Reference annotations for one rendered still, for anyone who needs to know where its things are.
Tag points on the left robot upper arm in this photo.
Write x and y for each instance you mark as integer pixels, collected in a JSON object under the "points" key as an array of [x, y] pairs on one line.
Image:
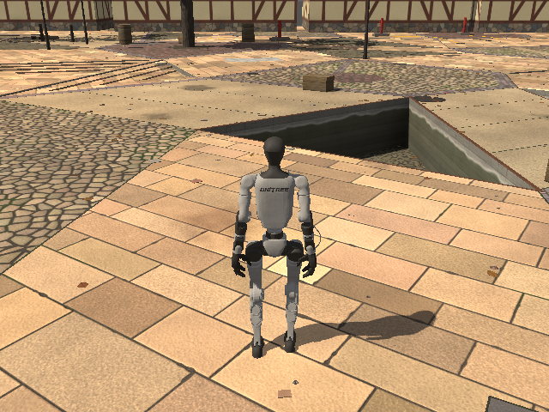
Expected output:
{"points": [[247, 182]]}

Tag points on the left robot forearm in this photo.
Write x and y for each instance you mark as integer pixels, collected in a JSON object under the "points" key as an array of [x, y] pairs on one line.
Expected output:
{"points": [[239, 236]]}

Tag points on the left robot foot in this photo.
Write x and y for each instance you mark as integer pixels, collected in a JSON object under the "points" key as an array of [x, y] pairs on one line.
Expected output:
{"points": [[257, 350]]}

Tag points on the right robot foot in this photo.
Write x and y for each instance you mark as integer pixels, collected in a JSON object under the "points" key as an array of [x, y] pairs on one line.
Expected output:
{"points": [[289, 345]]}

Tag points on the right robot forearm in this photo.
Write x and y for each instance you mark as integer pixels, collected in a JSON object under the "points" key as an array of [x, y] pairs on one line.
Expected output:
{"points": [[308, 236]]}

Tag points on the robot left hand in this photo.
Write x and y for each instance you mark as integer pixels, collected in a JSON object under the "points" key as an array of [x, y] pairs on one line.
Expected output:
{"points": [[236, 264]]}

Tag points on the robot right hand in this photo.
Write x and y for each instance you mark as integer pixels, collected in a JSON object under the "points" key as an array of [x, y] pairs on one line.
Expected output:
{"points": [[311, 265]]}

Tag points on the right robot upper arm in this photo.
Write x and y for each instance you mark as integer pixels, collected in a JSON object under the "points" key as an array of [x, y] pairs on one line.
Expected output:
{"points": [[301, 182]]}

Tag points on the robot foot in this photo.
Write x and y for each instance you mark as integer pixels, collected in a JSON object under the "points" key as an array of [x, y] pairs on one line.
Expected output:
{"points": [[257, 350], [289, 345]]}

